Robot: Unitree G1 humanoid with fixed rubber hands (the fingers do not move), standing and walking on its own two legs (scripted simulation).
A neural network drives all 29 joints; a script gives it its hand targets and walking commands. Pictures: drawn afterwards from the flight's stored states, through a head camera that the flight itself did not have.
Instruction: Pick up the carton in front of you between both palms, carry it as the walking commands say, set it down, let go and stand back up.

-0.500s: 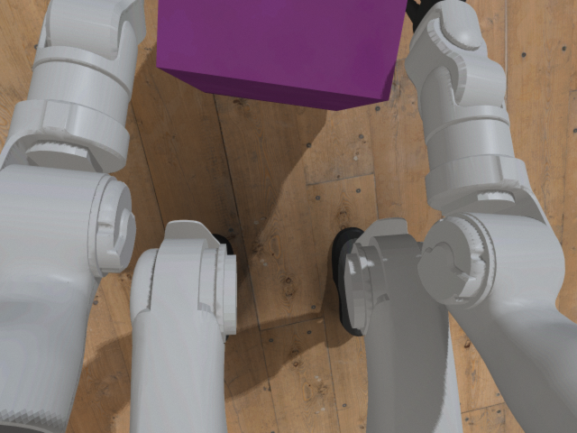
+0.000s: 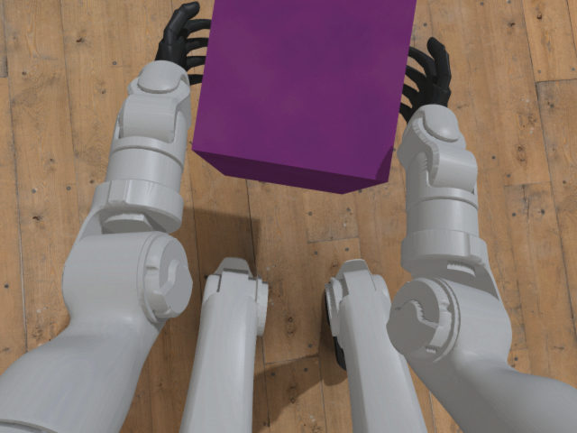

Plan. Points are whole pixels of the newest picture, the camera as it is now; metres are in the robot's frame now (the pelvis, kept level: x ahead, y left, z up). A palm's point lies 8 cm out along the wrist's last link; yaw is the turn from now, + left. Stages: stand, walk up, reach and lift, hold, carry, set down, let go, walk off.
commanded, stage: reach and lift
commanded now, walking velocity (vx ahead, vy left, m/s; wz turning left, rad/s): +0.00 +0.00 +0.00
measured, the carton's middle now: (297, 107) +0.53 +0.02 -0.15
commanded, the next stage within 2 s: none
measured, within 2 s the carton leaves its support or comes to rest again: neither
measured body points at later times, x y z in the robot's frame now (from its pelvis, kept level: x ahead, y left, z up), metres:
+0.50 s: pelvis +0.05 +0.00 +0.12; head +0.23 +0.03 +0.53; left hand +0.49 +0.17 +0.07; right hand +0.48 -0.14 +0.08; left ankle +0.12 +0.13 -0.44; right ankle +0.12 -0.14 -0.44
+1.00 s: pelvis +0.10 -0.01 +0.25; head +0.16 +0.01 +0.70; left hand +0.43 +0.16 +0.22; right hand +0.44 -0.14 +0.23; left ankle +0.12 +0.13 -0.44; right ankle +0.12 -0.14 -0.44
